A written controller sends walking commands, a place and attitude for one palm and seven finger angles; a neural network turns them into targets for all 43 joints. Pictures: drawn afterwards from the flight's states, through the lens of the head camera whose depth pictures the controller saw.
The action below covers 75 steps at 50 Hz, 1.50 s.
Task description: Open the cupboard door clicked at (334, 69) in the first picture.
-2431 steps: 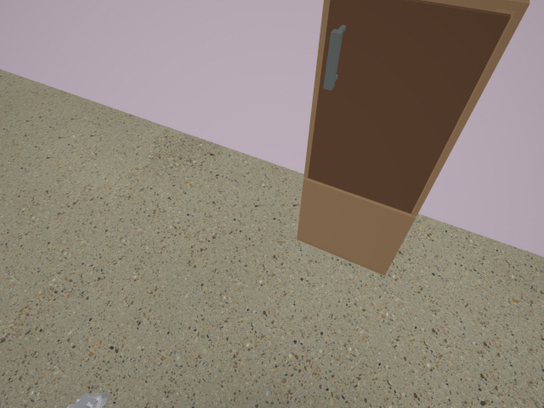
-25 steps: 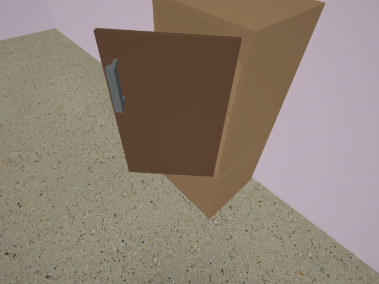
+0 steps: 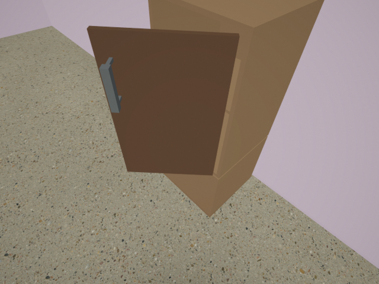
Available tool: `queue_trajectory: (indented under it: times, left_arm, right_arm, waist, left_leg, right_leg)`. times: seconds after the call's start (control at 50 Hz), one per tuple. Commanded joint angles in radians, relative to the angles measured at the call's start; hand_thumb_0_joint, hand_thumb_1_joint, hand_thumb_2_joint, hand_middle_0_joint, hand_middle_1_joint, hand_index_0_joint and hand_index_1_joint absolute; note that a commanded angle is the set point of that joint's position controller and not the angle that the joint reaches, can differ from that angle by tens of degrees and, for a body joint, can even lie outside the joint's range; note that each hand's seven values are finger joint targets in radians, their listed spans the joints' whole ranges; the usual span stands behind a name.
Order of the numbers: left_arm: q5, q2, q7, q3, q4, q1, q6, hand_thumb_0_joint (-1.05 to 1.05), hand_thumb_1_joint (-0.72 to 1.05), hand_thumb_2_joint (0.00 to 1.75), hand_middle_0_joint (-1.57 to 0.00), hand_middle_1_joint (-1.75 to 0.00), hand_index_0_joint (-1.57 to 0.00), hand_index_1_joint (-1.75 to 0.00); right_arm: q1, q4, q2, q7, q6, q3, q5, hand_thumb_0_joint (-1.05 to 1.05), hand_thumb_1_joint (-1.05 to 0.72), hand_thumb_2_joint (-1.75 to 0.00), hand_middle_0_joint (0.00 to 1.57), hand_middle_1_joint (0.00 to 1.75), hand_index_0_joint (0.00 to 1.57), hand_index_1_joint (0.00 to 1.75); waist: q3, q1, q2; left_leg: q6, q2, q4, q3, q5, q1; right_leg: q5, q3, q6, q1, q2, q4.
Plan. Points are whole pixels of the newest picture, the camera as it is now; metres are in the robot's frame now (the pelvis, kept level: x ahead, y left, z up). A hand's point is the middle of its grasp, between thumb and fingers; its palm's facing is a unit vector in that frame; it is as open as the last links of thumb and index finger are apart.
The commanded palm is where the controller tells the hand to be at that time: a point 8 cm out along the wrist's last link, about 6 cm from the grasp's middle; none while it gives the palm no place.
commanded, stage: raise the hand with hooked fingers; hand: left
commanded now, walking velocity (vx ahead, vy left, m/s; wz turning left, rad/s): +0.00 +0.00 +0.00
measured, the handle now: (113, 85) +0.57 +0.25 +0.11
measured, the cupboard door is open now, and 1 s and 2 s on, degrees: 44 44 44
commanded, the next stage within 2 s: none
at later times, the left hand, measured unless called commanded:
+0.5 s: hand (97, 265) +0.16 +0.19 -0.01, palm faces +0.18 -0.98 -0.09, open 9.5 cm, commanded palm +0.15 +0.24 +0.00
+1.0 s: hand (85, 211) +0.24 +0.22 +0.05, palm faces +0.06 -1.00 -0.07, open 12.5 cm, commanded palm +0.21 +0.27 +0.07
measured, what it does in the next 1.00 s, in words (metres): stands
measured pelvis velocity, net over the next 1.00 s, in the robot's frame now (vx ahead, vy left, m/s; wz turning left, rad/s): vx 0.02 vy -0.02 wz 0.04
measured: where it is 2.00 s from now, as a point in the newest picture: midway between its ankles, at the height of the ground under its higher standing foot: outside the picture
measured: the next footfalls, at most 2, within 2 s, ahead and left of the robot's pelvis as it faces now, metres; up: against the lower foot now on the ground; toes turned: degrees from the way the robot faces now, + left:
none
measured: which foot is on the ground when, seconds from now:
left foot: down 0.00-1.00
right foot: down 0.00-1.00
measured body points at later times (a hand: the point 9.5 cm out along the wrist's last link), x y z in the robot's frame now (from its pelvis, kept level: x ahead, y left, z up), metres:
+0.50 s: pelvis +0.01 -0.04 -0.07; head +0.05 -0.02 +0.38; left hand +0.14 +0.24 +0.00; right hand +0.26 -0.24 -0.10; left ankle +0.01 +0.07 -0.74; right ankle +0.02 -0.12 -0.74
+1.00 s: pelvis +0.02 -0.02 -0.03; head +0.05 -0.02 +0.42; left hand +0.23 +0.27 +0.06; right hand +0.18 -0.28 -0.10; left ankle +0.01 +0.07 -0.74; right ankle +0.02 -0.12 -0.74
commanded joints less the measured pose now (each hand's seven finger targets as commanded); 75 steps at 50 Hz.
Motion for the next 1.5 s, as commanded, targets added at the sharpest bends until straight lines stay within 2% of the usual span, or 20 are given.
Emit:
queue_trajectory:
  times: [0.0,0.02,0.04,0.06,0.1,0.14,0.18,0.22,0.26,0.3,0.36,0.42,0.46,0.56,0.66,0.76,0.88,0.94,1.16,1.48]
  left_arm:
    - [-0.121,-0.063,0.052,-0.104,-0.763,-0.14,-0.17,0.0,0.78,0.85,-0.21,-0.37,-0.21,-0.37]
    - [-0.113,-0.007,0.046,-0.077,-0.777,-0.146,-0.216,0.0,0.76,0.84,-0.21,-0.39,-0.21,-0.39]
    - [-0.107,-0.009,0.034,-0.066,-0.769,-0.147,-0.265,0.0,0.74,0.83,-0.21,-0.4,-0.21,-0.4]
    - [-0.097,-0.02,0.007,-0.059,-0.712,-0.134,-0.314,0.0,0.71,0.82,-0.21,-0.42,-0.21,-0.42]
    - [-0.118,-0.049,-0.083,0.011,-0.538,0.053,-0.442,0.0,0.67,0.8,-0.22,-0.45,-0.22,-0.45]
    - [-0.163,-0.012,-0.212,0.092,-0.497,0.173,-0.592,0.0,0.62,0.78,-0.22,-0.48,-0.22,-0.48]
    - [-0.18,0.11,-0.345,0.215,-0.506,0.192,-0.7,0.0,0.57,0.76,-0.22,-0.51,-0.22,-0.51]
    - [-0.176,0.163,-0.384,0.268,-0.588,0.209,-0.675,0.0,0.53,0.74,-0.23,-0.54,-0.23,-0.54]
    - [-0.214,0.179,-0.377,0.293,-0.739,0.133,-0.617,0.0,0.48,0.72,-0.23,-0.57,-0.23,-0.57]
    - [-0.234,0.176,-0.346,0.308,-0.874,0.082,-0.595,0.0,0.43,0.7,-0.23,-0.6,-0.23,-0.6]
    - [-0.233,0.202,-0.332,0.282,-1.024,-0.118,-0.644,0.0,0.36,0.67,-0.24,-0.64,-0.24,-0.64]
    - [-0.236,0.181,-0.392,0.221,-0.995,-0.17,-0.687,0.0,0.29,0.64,-0.24,-0.69,-0.24,-0.69]
    - [-0.26,0.214,-0.457,0.23,-0.901,-0.209,-0.654,0.0,0.25,0.62,-0.25,-0.72,-0.25,-0.72]
    - [-0.32,0.315,-0.537,0.395,-0.743,-0.149,-0.48,0.0,0.13,0.57,-0.25,-0.8,-0.25,-0.8]
    - [-0.357,0.328,-0.503,0.468,-0.769,-0.147,-0.438,0.0,0.01,0.52,-0.26,-0.87,-0.26,-0.87]
    - [-0.346,0.303,-0.489,0.424,-0.747,-0.196,-0.458,0.0,-0.1,0.47,-0.27,-0.94,-0.27,-0.94]
    - [-0.332,0.37,-0.48,0.443,-0.797,-0.303,-0.453,0.0,-0.24,0.41,-0.28,-1.03,-0.28,-1.03]
    - [-0.33,0.375,-0.466,0.452,-0.773,-0.344,-0.437,0.0,-0.31,0.38,-0.29,-1.08,-0.29,-1.08]
    - [-0.316,0.447,-0.513,0.469,-0.652,-0.619,-0.285,0.0,-0.5,0.3,-0.3,-1.2,-0.3,-1.2]
    - [-0.291,0.589,-0.562,0.539,-0.538,-0.935,-0.189,0.0,-0.5,0.3,-0.3,-1.2,-0.3,-1.2]
  right_arm:
    - [-0.148,-0.321,-0.203,-0.03,-0.252,-0.054,0.059,0.0,-0.9,-0.9,0.2,0.3,0.2,0.3]
    - [-0.16,-0.339,-0.236,-0.029,-0.272,-0.058,0.044,0.0,-0.9,-0.9,0.2,0.3,0.2,0.3]
    - [-0.156,-0.365,-0.242,-0.026,-0.28,-0.064,0.025,0.0,-0.9,-0.9,0.2,0.3,0.2,0.3]
    - [-0.163,-0.397,-0.241,-0.016,-0.284,-0.075,0.016,0.0,-0.9,-0.9,0.2,0.3,0.2,0.3]
    - [-0.191,-0.44,-0.231,0.009,-0.279,-0.103,-0.004,0.0,-0.9,-0.9,0.2,0.3,0.2,0.3]
    - [-0.221,-0.492,-0.227,0.046,-0.26,-0.122,-0.01,0.0,-0.9,-0.9,0.2,0.3,0.2,0.3]
    - [-0.251,-0.56,-0.243,0.077,-0.225,-0.14,-0.008,0.0,-0.9,-0.9,0.2,0.3,0.2,0.3]
    - [-0.284,-0.63,-0.229,0.072,-0.194,-0.14,0.005,0.0,-0.9,-0.9,0.2,0.3,0.2,0.3]
    - [-0.278,-0.671,-0.216,0.06,-0.157,-0.135,0.006,0.0,-0.9,-0.9,0.2,0.3,0.2,0.3]
    - [-0.254,-0.684,-0.197,0.044,-0.135,-0.131,0.01,0.0,-0.9,-0.9,0.2,0.3,0.2,0.3]
    - [-0.185,-0.658,-0.2,0.021,-0.129,-0.114,0.0,0.0,-0.9,-0.9,0.2,0.3,0.2,0.3]
    - [-0.173,-0.616,-0.208,0.008,-0.159,-0.1,0.005,0.0,-0.9,-0.9,0.2,0.3,0.2,0.3]
    - [-0.179,-0.596,-0.226,-0.004,-0.173,-0.085,0.012,0.0,-0.9,-0.9,0.2,0.3,0.2,0.3]
    - [-0.209,-0.586,-0.231,-0.026,-0.179,-0.078,0.034,0.0,-0.9,-0.9,0.2,0.3,0.2,0.3]
    - [-0.222,-0.597,-0.211,-0.024,-0.182,-0.067,0.026,0.0,-0.9,-0.9,0.2,0.3,0.2,0.3]
    - [-0.2,-0.586,-0.229,-0.02,-0.204,-0.07,0.029,0.0,-0.9,-0.9,0.2,0.3,0.2,0.3]
    - [-0.173,-0.577,-0.248,-0.031,-0.224,-0.07,0.036,0.0,-0.9,-0.9,0.2,0.3,0.2,0.3]
    - [-0.176,-0.569,-0.252,-0.036,-0.226,-0.065,0.038,0.0,-0.9,-0.9,0.2,0.3,0.2,0.3]
    - [-0.197,-0.562,-0.258,-0.057,-0.202,-0.037,0.047,0.0,-0.9,-0.9,0.2,0.3,0.2,0.3]
    - [-0.202,-0.554,-0.255,-0.073,-0.177,-0.016,0.049,0.0,-0.9,-0.9,0.2,0.3,0.2,0.3]
  waist:
    - [0.014,-0.047,0.096]
    - [0.003,-0.069,0.048]
    - [0.015,-0.081,-0.077]
    - [0.019,-0.078,-0.133]
    - [0.007,-0.007,-0.253]
    - [-0.06,0.038,-0.229]
    - [-0.118,0.06,-0.067]
    - [-0.222,0.091,-0.009]
    - [-0.267,0.092,0.08]
    - [-0.313,0.065,0.118]
    - [-0.29,-0.032,0.083]
    - [-0.275,-0.072,0.136]
    - [-0.239,-0.087,0.091]
    - [-0.326,-0.009,0.031]
    - [-0.347,0.036,-0.011]
    - [-0.251,0.018,-0.001]
    - [-0.287,0.019,0.091]
    - [-0.249,0.018,0.084]
    - [-0.179,0.017,0.113]
    - [-0.251,0.018,0.128]
  left_leg:
    - [-0.066,0.08,-0.115,-0.201,-0.232,-0.133]
    - [-0.062,0.072,-0.067,-0.207,-0.25,-0.153]
    - [-0.063,0.065,-0.02,-0.215,-0.247,-0.199]
    - [-0.063,0.05,0.04,-0.2,-0.232,-0.227]
    - [-0.074,0.041,0.15,-0.158,-0.205,-0.344]
    - [-0.086,0.026,0.258,-0.12,-0.16,-0.439]
    - [-0.091,0.007,0.336,-0.094,-0.073,-0.452]
    - [-0.07,0.005,0.357,-0.071,-0.019,-0.477]
    - [-0.066,0.007,0.359,-0.082,0.006,-0.46]
    - [-0.055,0.018,0.386,-0.088,0.045,-0.424]
    - [-0.039,0.037,0.446,-0.123,0.073,-0.413]
    - [-0.035,0.045,0.473,-0.133,0.038,-0.397]
    - [-0.03,0.047,0.485,-0.142,0.003,-0.436]
    - [-0.034,0.038,0.427,-0.135,0.033,-0.434]
    - [-0.041,0.039,0.349,-0.146,0.121,-0.383]
    - [-0.039,0.04,0.287,-0.135,0.1,-0.334]
    - [-0.035,0.043,0.223,-0.128,0.102,-0.226]
    - [-0.038,0.046,0.192,-0.134,0.091,-0.206]
    - [-0.045,0.052,0.101,-0.16,0.096,-0.102]
    - [-0.052,0.056,0.027,-0.179,0.196,0.04]
  right_leg:
    - [-0.102,-0.031,-0.016,-0.132,0.044,0.03]
    - [-0.149,-0.021,-0.013,-0.161,0.043,0.015]
    - [-0.185,-0.033,-0.011,-0.208,0.046,0.035]
    - [-0.217,-0.03,-0.01,-0.256,0.046,0.052]
    - [-0.299,-0.043,-0.016,-0.351,0.053,0.136]
    - [-0.295,-0.028,-0.027,-0.377,0.049,0.219]
    - [-0.171,-0.001,-0.049,-0.335,0.039,0.291]
    - [-0.062,0.019,-0.045,-0.297,0.04,0.346]
    - [-0.021,0.027,-0.043,-0.277,0.052,0.366]
    - [0.03,0.046,-0.034,-0.271,0.054,0.346]
    - [0.091,0.07,-0.013,-0.337,0.063,0.341]
    - [0.039,0.072,-0.011,-0.391,0.061,0.321]
    - [-0.003,0.097,-0.008,-0.38,0.06,0.29]
    - [0.026,0.143,0.018,-0.191,0.023,0.209]
    - [0.21,0.115,0.03,-0.086,0.011,0.205]
    - [0.125,0.077,0.018,-0.148,0.028,0.173]
    - [0.065,0.039,-0.004,-0.134,0.041,0.15]
    - [0.054,0.018,-0.007,-0.142,0.048,0.138]
    - [0.067,0.004,-0.023,-0.097,0.062,0.069]
    - [0.14,0.001,-0.029,-0.025,0.061,-0.002]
